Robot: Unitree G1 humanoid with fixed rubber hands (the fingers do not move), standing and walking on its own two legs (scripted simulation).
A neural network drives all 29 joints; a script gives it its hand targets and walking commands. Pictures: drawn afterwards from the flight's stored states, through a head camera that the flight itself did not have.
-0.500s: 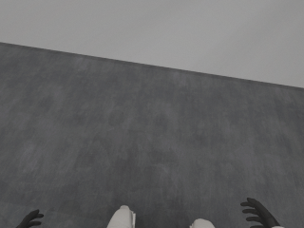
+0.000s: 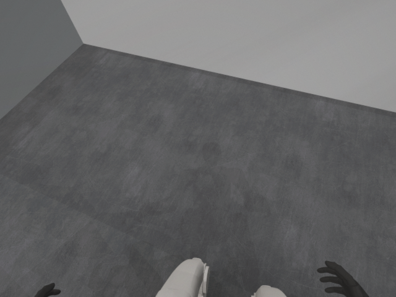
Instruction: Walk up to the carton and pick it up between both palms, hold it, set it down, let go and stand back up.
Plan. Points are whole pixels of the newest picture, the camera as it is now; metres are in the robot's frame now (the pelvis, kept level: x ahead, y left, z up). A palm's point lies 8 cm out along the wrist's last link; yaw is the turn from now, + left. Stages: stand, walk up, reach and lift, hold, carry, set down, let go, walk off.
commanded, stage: walk up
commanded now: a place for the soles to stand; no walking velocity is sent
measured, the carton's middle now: out of the picture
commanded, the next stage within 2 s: none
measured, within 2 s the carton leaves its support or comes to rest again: neither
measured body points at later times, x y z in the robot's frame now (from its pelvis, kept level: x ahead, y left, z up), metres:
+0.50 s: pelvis -0.03 +0.15 +0.00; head +0.07 +0.15 +0.43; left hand +0.07 +0.49 -0.10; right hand +0.13 -0.12 -0.12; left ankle -0.03 +0.22 -0.72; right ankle -0.05 +0.06 -0.69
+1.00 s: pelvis -0.11 +0.13 -0.01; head -0.06 +0.15 +0.43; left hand -0.07 +0.48 -0.08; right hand +0.14 -0.06 -0.12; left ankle -0.19 +0.27 -0.68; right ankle -0.01 +0.09 -0.72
